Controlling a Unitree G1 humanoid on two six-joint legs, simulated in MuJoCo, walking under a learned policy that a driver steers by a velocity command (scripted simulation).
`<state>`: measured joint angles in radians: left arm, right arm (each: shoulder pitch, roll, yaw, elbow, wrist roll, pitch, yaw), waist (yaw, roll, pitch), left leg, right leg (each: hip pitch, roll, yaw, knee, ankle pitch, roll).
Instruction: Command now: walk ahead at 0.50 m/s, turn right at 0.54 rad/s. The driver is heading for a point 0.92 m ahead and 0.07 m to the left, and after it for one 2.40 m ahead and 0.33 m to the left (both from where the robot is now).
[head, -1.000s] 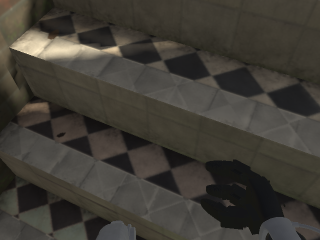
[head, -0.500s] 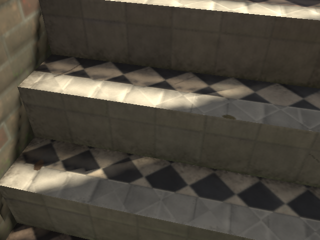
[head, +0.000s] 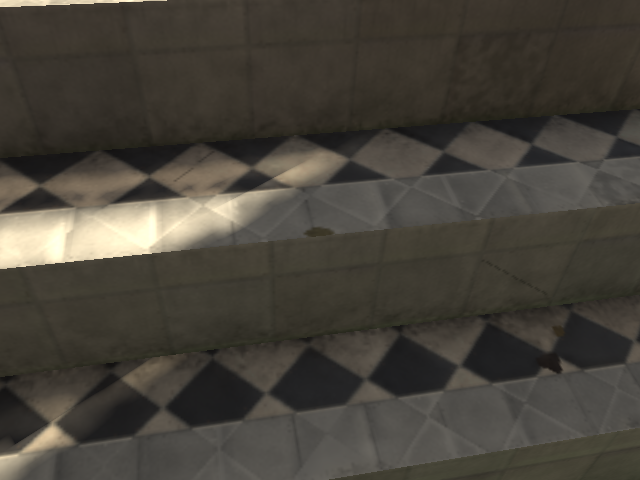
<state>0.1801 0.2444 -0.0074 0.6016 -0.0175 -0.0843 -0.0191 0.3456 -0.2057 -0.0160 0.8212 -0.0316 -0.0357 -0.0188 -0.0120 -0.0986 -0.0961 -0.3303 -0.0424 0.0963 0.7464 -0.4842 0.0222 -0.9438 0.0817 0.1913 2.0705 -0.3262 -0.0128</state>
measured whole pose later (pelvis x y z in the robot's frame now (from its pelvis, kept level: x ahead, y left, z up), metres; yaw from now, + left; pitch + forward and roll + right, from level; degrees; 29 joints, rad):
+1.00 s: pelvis +0.32 -0.02 +0.39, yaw -2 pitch +2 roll -1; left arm 0.30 0.19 -0.01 0.96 0.00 -0.07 -0.04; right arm 0.18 -0.21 0.00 0.97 -0.05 0.02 0.00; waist 0.06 0.05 -0.10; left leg -0.79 0.05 0.09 1.15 -0.55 0.08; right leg -0.77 0.02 0.10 1.74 0.00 -0.16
